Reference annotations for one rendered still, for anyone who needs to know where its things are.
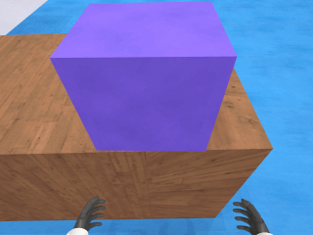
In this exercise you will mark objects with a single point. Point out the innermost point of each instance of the right robot hand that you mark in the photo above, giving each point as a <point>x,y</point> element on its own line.
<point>254,220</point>

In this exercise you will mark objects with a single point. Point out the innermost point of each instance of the pedestal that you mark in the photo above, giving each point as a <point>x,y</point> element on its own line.
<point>50,168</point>

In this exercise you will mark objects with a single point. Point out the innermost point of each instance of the carton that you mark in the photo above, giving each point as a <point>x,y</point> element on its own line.
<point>147,76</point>

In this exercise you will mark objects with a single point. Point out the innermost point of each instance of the left robot hand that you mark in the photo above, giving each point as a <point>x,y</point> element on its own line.
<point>86,215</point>

